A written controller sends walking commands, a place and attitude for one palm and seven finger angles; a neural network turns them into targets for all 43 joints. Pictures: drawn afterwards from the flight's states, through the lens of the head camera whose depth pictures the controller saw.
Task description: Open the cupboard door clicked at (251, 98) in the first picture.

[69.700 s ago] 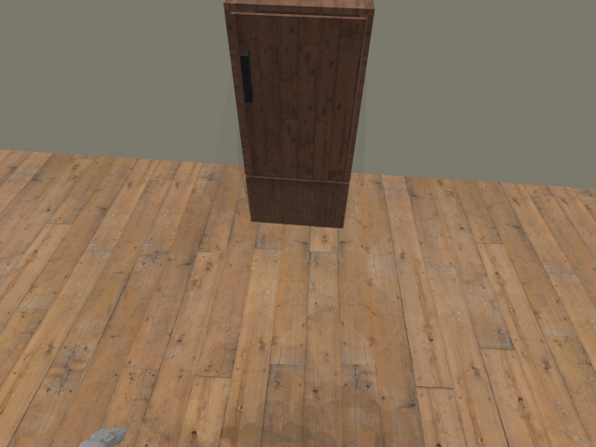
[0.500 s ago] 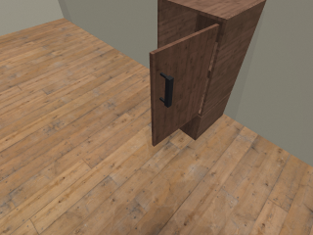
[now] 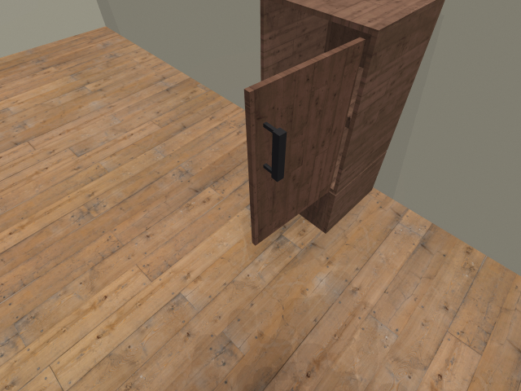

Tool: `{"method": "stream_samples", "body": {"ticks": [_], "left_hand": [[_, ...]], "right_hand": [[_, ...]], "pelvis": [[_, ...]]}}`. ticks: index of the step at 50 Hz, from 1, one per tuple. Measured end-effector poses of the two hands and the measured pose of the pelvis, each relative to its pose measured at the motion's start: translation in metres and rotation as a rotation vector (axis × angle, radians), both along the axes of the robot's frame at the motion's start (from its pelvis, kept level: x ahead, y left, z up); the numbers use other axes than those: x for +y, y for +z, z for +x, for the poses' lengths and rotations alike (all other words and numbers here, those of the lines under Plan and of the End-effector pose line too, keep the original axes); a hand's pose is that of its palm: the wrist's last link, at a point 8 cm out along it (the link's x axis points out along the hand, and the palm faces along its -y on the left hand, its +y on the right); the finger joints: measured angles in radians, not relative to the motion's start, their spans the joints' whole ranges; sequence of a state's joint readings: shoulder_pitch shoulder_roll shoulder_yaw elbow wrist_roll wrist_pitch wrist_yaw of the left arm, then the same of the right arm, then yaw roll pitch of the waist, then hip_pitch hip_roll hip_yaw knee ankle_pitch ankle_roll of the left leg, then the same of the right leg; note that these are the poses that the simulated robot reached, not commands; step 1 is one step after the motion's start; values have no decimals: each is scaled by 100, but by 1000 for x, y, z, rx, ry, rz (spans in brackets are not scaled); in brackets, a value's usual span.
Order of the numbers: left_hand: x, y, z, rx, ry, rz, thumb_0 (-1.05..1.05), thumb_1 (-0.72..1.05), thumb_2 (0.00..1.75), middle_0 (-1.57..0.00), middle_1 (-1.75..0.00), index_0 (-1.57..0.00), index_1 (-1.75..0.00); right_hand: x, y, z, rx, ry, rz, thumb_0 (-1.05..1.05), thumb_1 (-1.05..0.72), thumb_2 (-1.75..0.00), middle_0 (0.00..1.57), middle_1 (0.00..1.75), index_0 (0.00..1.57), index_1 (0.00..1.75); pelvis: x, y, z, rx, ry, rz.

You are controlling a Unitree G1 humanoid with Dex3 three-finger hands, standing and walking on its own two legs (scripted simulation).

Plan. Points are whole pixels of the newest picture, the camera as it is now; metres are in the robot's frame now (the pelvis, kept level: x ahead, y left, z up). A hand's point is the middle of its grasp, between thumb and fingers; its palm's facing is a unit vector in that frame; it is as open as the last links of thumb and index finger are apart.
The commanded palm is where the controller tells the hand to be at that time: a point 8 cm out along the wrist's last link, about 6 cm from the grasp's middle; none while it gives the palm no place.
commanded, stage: look to check the result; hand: left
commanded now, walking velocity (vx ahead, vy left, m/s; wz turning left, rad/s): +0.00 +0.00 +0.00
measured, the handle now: (272, 152) +0.65 +0.01 -0.04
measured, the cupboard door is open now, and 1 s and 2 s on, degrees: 86 86 86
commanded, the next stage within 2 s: stand and wait in 0.22 s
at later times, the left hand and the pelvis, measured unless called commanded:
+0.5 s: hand out of the picture +0.00 +0.14 -0.18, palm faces +0.05 -0.99 -0.16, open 7.3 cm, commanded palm none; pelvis +0.02 -0.01 +0.00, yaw +0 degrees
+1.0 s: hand out of the picture +0.01 +0.14 -0.17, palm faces +0.06 -0.98 -0.17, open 7.3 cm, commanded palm none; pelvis +0.03 -0.02 +0.00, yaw +0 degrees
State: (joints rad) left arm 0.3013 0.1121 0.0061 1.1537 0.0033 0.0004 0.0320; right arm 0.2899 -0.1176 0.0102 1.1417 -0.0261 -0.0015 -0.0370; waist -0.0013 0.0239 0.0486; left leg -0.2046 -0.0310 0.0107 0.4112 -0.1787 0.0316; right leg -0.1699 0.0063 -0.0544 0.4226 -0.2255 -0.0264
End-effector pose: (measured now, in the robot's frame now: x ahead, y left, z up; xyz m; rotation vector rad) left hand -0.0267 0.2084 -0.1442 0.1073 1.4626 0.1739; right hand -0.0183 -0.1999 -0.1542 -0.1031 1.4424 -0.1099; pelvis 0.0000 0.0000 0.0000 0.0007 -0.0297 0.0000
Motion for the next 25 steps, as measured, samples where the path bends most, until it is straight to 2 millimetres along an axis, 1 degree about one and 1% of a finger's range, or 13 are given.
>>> {"method": "stream_samples", "body": {"ticks": [13,25], "left_hand": [[-12,-2,15,-11,-8,-15,0,91,90,-20,-30,-20,-29],[-19,-2,23,-13,-6,-22,0,91,90,-20,-30,-20,-29]], "right_hand": [[-12,3,10,7,1,-15,0,-91,-90,20,30,20,30],[-16,4,16,17,2,-17,0,-91,-90,20,30,20,30]], "pelvis": [[-8,1,11,-2,-2,1],[-13,1,18,-2,-1,1]]}}
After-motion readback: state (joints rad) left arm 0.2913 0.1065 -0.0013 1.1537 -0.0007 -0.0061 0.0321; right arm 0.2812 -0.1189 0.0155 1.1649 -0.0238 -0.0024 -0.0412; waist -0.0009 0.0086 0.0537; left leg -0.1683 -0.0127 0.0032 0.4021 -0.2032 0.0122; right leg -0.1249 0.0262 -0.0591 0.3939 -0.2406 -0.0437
